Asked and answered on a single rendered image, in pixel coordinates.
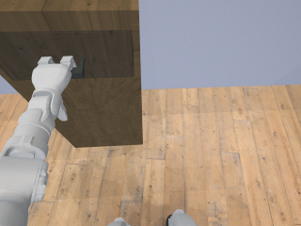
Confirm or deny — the drawer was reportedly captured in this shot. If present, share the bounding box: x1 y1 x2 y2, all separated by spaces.
0 30 135 81

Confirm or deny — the left robot forearm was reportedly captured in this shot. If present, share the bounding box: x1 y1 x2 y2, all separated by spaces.
0 88 62 162

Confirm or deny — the left robot hand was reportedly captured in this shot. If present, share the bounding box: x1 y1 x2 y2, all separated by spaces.
31 56 77 121

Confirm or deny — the robot right thigh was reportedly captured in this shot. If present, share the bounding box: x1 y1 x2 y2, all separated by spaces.
168 213 198 226

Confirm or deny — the handle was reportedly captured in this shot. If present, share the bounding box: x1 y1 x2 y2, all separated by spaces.
71 57 86 79

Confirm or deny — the left robot shin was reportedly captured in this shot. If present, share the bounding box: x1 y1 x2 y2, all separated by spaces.
114 218 125 222

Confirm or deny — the robot left upper arm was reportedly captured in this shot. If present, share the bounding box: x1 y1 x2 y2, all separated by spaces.
0 156 49 226

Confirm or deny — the cabinet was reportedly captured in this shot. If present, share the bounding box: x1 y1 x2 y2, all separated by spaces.
0 0 143 148

